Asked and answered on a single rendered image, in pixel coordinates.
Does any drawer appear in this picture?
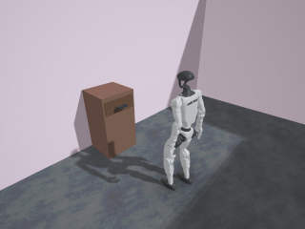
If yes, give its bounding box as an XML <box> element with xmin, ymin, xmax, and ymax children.
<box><xmin>104</xmin><ymin>94</ymin><xmax>133</xmax><ymax>117</ymax></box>

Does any handle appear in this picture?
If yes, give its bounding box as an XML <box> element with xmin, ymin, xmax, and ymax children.
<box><xmin>115</xmin><ymin>103</ymin><xmax>128</xmax><ymax>110</ymax></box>

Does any robot left hand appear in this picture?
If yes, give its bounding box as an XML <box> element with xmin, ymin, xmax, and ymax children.
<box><xmin>164</xmin><ymin>147</ymin><xmax>176</xmax><ymax>160</ymax></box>

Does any left robot foot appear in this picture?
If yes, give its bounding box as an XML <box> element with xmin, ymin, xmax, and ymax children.
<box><xmin>161</xmin><ymin>177</ymin><xmax>176</xmax><ymax>191</ymax></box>

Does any left robot forearm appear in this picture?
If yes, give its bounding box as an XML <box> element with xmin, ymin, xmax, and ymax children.
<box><xmin>167</xmin><ymin>122</ymin><xmax>180</xmax><ymax>150</ymax></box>

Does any right robot forearm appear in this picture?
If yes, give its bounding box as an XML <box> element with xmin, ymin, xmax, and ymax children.
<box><xmin>195</xmin><ymin>112</ymin><xmax>206</xmax><ymax>128</ymax></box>

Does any robot left shin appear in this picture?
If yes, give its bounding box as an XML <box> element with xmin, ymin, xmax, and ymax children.
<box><xmin>163</xmin><ymin>157</ymin><xmax>174</xmax><ymax>185</ymax></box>

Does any robot left upper arm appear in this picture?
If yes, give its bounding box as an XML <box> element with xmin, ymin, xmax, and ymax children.
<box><xmin>171</xmin><ymin>96</ymin><xmax>183</xmax><ymax>129</ymax></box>

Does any robot right hand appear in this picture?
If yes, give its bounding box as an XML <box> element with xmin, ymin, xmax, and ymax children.
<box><xmin>194</xmin><ymin>126</ymin><xmax>203</xmax><ymax>139</ymax></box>

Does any robot right upper arm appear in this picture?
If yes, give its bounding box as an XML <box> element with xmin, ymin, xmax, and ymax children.
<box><xmin>193</xmin><ymin>90</ymin><xmax>206</xmax><ymax>115</ymax></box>

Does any cabinet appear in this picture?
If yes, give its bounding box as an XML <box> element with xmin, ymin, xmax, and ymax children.
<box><xmin>82</xmin><ymin>82</ymin><xmax>136</xmax><ymax>159</ymax></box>

